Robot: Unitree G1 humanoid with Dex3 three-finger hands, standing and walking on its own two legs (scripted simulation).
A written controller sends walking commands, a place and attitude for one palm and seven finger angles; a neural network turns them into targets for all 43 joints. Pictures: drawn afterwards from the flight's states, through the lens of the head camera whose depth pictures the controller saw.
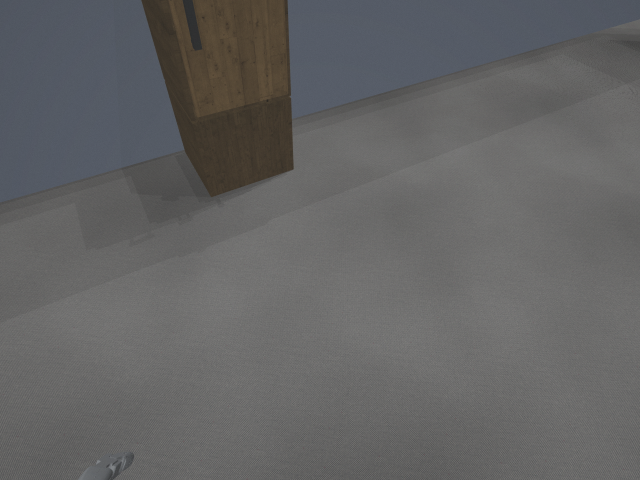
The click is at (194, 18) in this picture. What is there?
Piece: cupboard door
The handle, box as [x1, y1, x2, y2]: [183, 0, 201, 50]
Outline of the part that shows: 183,0 193,48 195,50 200,49 201,45 192,0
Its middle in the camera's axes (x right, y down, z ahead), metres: -0.42 -0.69 +1.23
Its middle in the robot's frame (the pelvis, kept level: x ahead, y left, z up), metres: +1.38 +0.48 +0.00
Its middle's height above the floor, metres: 0.77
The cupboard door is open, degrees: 0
